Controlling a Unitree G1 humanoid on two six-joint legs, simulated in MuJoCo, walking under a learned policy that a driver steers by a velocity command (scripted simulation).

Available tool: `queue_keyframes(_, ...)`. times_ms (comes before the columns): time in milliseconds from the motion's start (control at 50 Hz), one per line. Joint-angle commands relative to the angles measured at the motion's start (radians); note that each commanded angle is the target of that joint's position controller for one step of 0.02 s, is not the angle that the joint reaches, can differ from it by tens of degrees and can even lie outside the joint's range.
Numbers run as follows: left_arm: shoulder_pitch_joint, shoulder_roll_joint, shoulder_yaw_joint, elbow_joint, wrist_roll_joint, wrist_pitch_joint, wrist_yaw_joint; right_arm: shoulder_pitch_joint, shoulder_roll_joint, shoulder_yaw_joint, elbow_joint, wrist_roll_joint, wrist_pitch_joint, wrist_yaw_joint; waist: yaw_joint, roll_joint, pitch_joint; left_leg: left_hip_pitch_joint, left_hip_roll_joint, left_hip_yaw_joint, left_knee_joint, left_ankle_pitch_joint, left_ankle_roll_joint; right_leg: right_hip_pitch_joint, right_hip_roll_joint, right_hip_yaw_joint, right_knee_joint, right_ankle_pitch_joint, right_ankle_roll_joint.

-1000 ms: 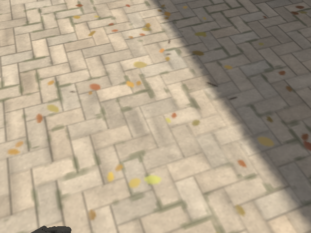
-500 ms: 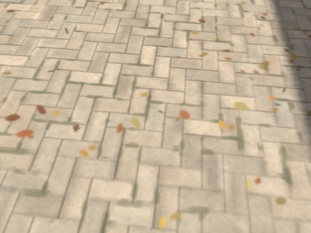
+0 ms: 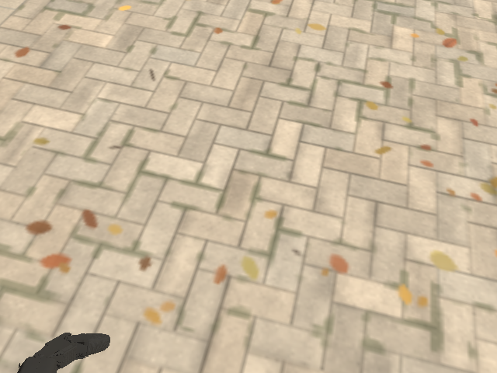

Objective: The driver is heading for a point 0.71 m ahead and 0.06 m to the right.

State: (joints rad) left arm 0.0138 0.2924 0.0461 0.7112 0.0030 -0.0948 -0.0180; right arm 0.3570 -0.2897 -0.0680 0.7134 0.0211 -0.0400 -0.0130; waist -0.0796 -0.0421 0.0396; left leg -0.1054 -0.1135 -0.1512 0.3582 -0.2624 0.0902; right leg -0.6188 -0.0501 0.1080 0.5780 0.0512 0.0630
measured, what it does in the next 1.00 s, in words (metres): walks ahead: right foot, then left foot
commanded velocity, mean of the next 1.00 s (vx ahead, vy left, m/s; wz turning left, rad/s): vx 0.33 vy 0.00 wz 0.08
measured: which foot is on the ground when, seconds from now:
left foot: down 0.00-0.14, up 0.16-0.56, down 0.58-1.00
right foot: up 0.00-0.10, down 0.12-0.58, up 0.60-1.00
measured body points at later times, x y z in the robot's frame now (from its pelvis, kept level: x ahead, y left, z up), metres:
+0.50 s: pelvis +0.27 -0.01 +0.00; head +0.30 +0.00 +0.45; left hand +0.22 +0.26 -0.13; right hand +0.53 -0.20 -0.08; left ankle +0.41 +0.16 -0.71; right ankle +0.21 -0.15 -0.74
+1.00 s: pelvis +0.40 +0.04 -0.01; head +0.43 +0.03 +0.44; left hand +0.51 +0.33 -0.11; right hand +0.56 -0.23 -0.12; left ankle +0.43 +0.15 -0.74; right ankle +0.43 -0.09 -0.72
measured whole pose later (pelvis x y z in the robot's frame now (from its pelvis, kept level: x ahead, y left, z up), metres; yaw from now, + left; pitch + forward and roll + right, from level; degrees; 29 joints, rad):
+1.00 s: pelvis +0.40 +0.04 -0.01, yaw +1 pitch +1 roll +2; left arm 0.19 0.30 0.06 0.78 -0.01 0.06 0.01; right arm 0.11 -0.28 -0.05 0.80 -0.01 0.00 -0.02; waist 0.00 -0.01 0.04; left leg -0.25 0.01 0.16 0.41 -0.17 0.04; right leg -0.41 -0.07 -0.02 0.77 -0.36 0.04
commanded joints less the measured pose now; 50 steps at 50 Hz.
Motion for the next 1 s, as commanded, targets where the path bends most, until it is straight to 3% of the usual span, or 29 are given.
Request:
queue_keyframes(20,-0.109,0.093,0.024,-0.095,-0.008,-0.026,-0.011,0.030,-0.162,-0.047,-0.036,0.006,-0.003,-0.010,0.001,0.127,-0.016,-0.043,0.237,-0.219,-0.044,0.164,0.117,0.104,0.048,-0.018,-0.079,0.009,-0.015)
queue_keyframes(80,-0.044,0.123,0.040,-0.084,-0.011,-0.040,-0.013,0.015,-0.161,-0.049,-0.034,0.004,0.009,-0.014,0.042,0.175,-0.031,0.007,0.253,-0.287,0.045,0.231,0.097,0.195,0.058,-0.026,-0.116,-0.117,-0.055)
queue_keyframes(100,0.048,0.139,0.053,-0.057,-0.007,-0.045,-0.008,-0.002,-0.140,-0.041,-0.037,0.001,0.010,-0.013,0.091,0.177,-0.072,0.002,0.223,-0.262,0.117,0.304,0.076,0.315,0.061,-0.053,-0.160,-0.095,-0.082)
queue_keyframes(120,0.170,0.174,0.065,-0.038,0.010,-0.050,-0.003,-0.003,-0.088,-0.022,-0.045,-0.008,0.007,-0.008,0.145,0.143,-0.187,-0.060,0.175,-0.206,0.306,0.306,0.044,0.537,-0.031,0.014,-0.132,-0.093,-0.138)
queue_keyframes(140,0.311,0.249,0.084,-0.021,0.029,-0.047,0.003,0.090,-0.033,-0.003,-0.059,-0.006,0.001,-0.009,0.148,-0.049,-0.345,-0.334,0.053,-0.085,0.629,0.059,-0.032,0.895,-0.238,0.338,-0.134,-0.184,-0.267)
queue_keyframes(160,0.372,0.237,0.088,0.027,0.003,-0.034,-0.011,0.169,-0.049,0.004,-0.055,0.016,-0.006,-0.011,0.130,-0.282,-0.377,-0.574,0.019,-0.035,0.855,-0.328,-0.067,0.999,-0.363,0.696,-0.251,-0.432,-0.365)
queue_keyframes(180,0.324,0.150,0.064,0.013,-0.018,-0.030,-0.012,0.101,-0.136,-0.014,-0.042,0.022,-0.008,-0.010,0.150,-0.145,-0.231,-0.661,0.077,-0.066,0.932,-0.273,-0.072,0.893,-0.330,0.640,-0.292,-0.580,-0.331)
queue_keyframes(200,0.275,0.111,0.052,0.004,-0.012,-0.020,-0.009,-0.002,-0.154,-0.019,-0.056,0.012,-0.007,-0.008,0.157,-0.063,-0.126,-0.665,0.112,-0.028,0.940,-0.194,-0.072,0.770,-0.285,0.485,-0.299,-0.537,-0.292)
queue_keyframes(220,0.234,0.097,0.043,0.005,-0.002,-0.013,-0.008,-0.067,-0.142,-0.017,-0.074,-0.001,-0.011,-0.006,0.141,-0.020,-0.051,-0.650,0.136,-0.005,0.894,-0.142,-0.071,0.648,-0.243,0.383,-0.325,-0.429,-0.280)
queue_keyframes(240,0.212,0.078,0.035,0.010,0.005,-0.013,-0.005,-0.093,-0.130,-0.019,-0.080,-0.010,-0.014,-0.002,0.119,-0.021,-0.023,-0.619,0.168,-0.001,0.832,-0.100,-0.068,0.575,-0.210,0.310,-0.346,-0.334,-0.273)
queue_keyframes(280,0.208,0.071,0.030,0.022,0.006,-0.017,-0.003,-0.072,-0.087,-0.010,-0.075,-0.005,-0.014,0.008,0.089,-0.056,-0.027,-0.548,0.194,0.031,0.747,-0.073,-0.070,0.506,-0.172,0.222,-0.383,-0.218,-0.272)
queue_keyframes(360,0.234,0.135,0.045,0.051,-0.013,-0.018,0.002,-0.162,-0.039,0.016,-0.104,-0.019,-0.023,0.017,0.105,-0.037,-0.018,-0.536,0.218,0.087,0.513,0.056,-0.092,0.480,-0.165,0.102,-0.436,-0.075,-0.296)
queue_keyframes(440,0.290,0.166,0.048,0.081,-0.026,-0.004,0.004,-0.286,-0.034,0.025,-0.126,-0.010,-0.036,0.031,0.151,-0.032,-0.009,-0.439,0.184,0.130,0.286,0.248,-0.099,0.473,-0.139,0.009,-0.436,-0.035,-0.263)
queue_keyframes(480,0.325,0.169,0.046,0.104,-0.027,0.009,0.006,-0.330,-0.044,0.022,-0.142,-0.010,-0.040,0.037,0.158,-0.037,0.001,-0.413,0.161,0.134,0.221,0.275,-0.090,0.513,-0.151,-0.001,-0.393,0.083,-0.243)
queue_keyframes(520,0.335,0.176,0.046,0.119,-0.028,0.023,0.011,-0.331,-0.063,0.013,-0.148,-0.015,-0.044,0.044,0.138,-0.050,-0.022,-0.365,0.141,0.130,0.167,0.261,-0.066,0.567,-0.161,-0.007,-0.318,0.191,-0.209)
queue_keyframes(540,0.322,0.181,0.046,0.120,-0.028,0.029,0.014,-0.292,-0.076,0.005,-0.135,-0.020,-0.046,0.045,0.107,-0.051,-0.050,-0.292,0.126,0.138,0.133,0.278,-0.050,0.574,-0.152,-0.018,-0.261,0.252,-0.188)
queue_keyframes(560,0.308,0.175,0.043,0.117,-0.028,0.032,0.017,-0.207,-0.099,-0.008,-0.104,-0.029,-0.045,0.041,0.059,-0.041,-0.100,-0.157,0.104,0.155,0.097,0.327,-0.028,0.554,-0.121,-0.040,-0.166,0.336,-0.162)
queue_keyframes(580,0.315,0.147,0.031,0.113,-0.019,0.028,0.019,-0.117,-0.143,-0.024,-0.081,-0.038,-0.044,0.032,0.017,-0.011,-0.161,0.006,0.146,0.131,0.081,0.496,0.001,0.491,-0.069,-0.074,-0.024,0.284,-0.121)
queue_keyframes(600,0.354,0.078,0.004,0.082,0.019,0.019,0.019,-0.012,-0.222,-0.034,-0.077,-0.066,-0.036,0.020,0.007,0.163,-0.312,0.313,0.383,-0.114,0.166,0.879,0.097,0.264,0.013,-0.119,0.275,-0.111,-0.057)
queue_keyframes(620,0.505,0.027,-0.018,0.118,0.008,0.019,0.014,-0.008,-0.207,-0.024,-0.071,-0.057,-0.020,0.022,0.047,0.334,-0.459,0.447,0.557,-0.347,0.151,0.982,0.251,0.107,0.083,-0.061,0.529,-0.740,-0.016)
queue_keyframes(640,0.471,0.132,0.009,0.138,-0.014,0.028,0.012,-0.019,-0.152,-0.015,-0.066,-0.033,-0.006,0.031,0.021,0.223,-0.427,0.355,0.497,-0.322,0.105,0.811,0.230,0.078,0.045,-0.002,0.605,-0.739,-0.013)
queue_keyframes(660,0.386,0.145,0.015,0.119,-0.032,0.039,0.015,-0.093,-0.124,-0.005,-0.068,-0.023,-0.005,0.032,0.032,0.175,-0.283,0.248,0.453,-0.212,0.075,0.724,0.189,0.011,0.016,-0.023,0.613,-0.700,-0.013)
queue_keyframes(680,0.345,0.123,0.013,0.119,-0.028,0.053,0.026,-0.160,-0.092,0.006,-0.066,-0.027,-0.008,0.034,0.054,0.116,-0.217,0.134,0.414,-0.146,0.040,0.667,0.159,0.024,-0.016,-0.028,0.566,-0.637,-0.006)
queue_keyframes(700,0.337,0.111,0.016,0.121,-0.019,0.073,0.035,-0.217,-0.065,0.015,-0.064,-0.034,-0.013,0.037,0.086,0.112,-0.171,0.013,0.387,-0.083,0.000,0.619,0.140,0.088,-0.042,-0.022,0.502,-0.587,0.002)
queue_keyframes(740,0.379,0.078,0.014,0.135,-0.014,0.106,0.050,-0.281,-0.068,0.011,-0.045,-0.061,-0.025,0.038,0.134,0.167,-0.151,-0.163,0.352,0.012,-0.067,0.566,0.138,0.250,-0.036,-0.042,0.432,-0.485,0.023)
queue_keyframes(760,0.386,0.075,0.016,0.134,-0.012,0.115,0.056,-0.304,-0.074,0.008,-0.039,-0.064,-0.028,0.034,0.143,0.180,-0.144,-0.196,0.346,0.046,-0.081,0.545,0.143,0.280,-0.030,-0.054,0.393,-0.467,0.028)
queue_keyframes(820,0.308,0.091,0.024,0.092,-0.008,0.127,0.059,-0.296,-0.125,-0.012,-0.014,-0.049,-0.017,0.010,0.114,0.170,-0.128,-0.181,0.375,0.067,-0.109,0.400,0.160,0.247,-0.034,-0.075,0.333,-0.399,0.014)
queue_keyframes(900,0.214,0.096,0.033,0.038,-0.013,0.142,0.048,-0.276,-0.136,-0.020,0.014,-0.038,0.011,-0.014,0.081,0.143,-0.090,-0.131,0.417,0.061,-0.142,0.187,0.167,0.189,-0.050,-0.083,0.290,-0.392,-0.007)
queue_keyframes(1000,0.190,0.090,0.040,0.003,-0.015,0.143,0.021,-0.276,-0.162,-0.032,0.034,-0.020,0.039,-0.016,0.083,0.139,-0.098,-0.035,0.437,0.108,-0.057,0.327,0.141,0.240,-0.020,-0.140,0.137,-0.411,-0.038)
Velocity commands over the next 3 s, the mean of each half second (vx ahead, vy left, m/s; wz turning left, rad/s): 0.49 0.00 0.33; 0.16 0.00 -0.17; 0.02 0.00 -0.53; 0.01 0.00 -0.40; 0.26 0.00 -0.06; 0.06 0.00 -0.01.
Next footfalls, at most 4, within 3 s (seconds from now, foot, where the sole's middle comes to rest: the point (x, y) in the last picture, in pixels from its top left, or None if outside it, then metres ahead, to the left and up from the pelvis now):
0.12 right None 0.25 -0.14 -0.78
0.58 left None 0.47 0.15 -0.78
1.06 right None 0.46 -0.08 -0.78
1.54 left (177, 355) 0.52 0.14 -0.78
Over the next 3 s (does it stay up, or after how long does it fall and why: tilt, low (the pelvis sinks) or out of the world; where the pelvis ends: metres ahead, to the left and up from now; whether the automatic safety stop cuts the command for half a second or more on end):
stays up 0.62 -0.04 -0.01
